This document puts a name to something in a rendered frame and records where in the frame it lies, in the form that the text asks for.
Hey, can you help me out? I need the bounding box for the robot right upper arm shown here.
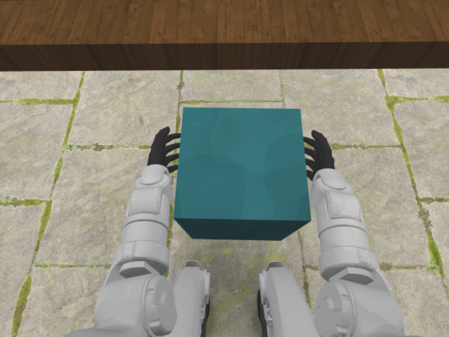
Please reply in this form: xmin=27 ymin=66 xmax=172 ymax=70
xmin=314 ymin=279 xmax=423 ymax=337

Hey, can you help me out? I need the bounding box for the robot right hand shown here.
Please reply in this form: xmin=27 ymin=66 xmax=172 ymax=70
xmin=303 ymin=130 xmax=335 ymax=181

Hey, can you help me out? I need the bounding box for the robot right thigh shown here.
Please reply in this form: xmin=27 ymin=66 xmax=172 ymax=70
xmin=259 ymin=267 xmax=320 ymax=337

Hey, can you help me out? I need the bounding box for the robot right forearm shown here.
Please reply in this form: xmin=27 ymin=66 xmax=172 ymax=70
xmin=309 ymin=168 xmax=404 ymax=336

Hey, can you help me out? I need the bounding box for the robot left upper arm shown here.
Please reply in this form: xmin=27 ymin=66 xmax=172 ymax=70
xmin=63 ymin=273 xmax=177 ymax=337

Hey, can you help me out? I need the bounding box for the carton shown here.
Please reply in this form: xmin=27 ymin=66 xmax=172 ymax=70
xmin=173 ymin=107 xmax=311 ymax=241

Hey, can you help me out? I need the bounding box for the robot left thigh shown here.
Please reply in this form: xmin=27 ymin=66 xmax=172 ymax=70
xmin=164 ymin=267 xmax=210 ymax=337

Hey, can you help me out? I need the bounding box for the robot thigh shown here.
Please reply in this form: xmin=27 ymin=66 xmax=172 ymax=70
xmin=164 ymin=267 xmax=210 ymax=337
xmin=259 ymin=267 xmax=320 ymax=337

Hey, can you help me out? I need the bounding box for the robot left hand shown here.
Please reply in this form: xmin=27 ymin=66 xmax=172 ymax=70
xmin=147 ymin=126 xmax=181 ymax=173

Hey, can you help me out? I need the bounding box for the robot left forearm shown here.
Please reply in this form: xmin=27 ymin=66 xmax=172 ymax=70
xmin=94 ymin=164 xmax=174 ymax=324

